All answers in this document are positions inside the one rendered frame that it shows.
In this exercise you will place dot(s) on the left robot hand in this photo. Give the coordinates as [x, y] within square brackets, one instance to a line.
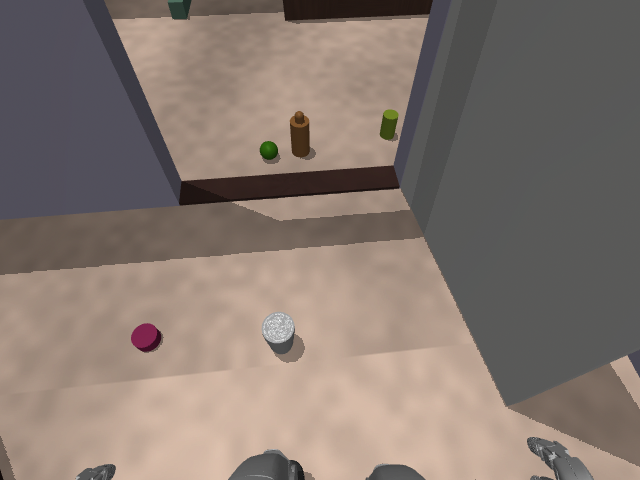
[103, 472]

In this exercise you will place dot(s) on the right robot hand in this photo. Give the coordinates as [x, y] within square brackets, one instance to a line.
[557, 457]

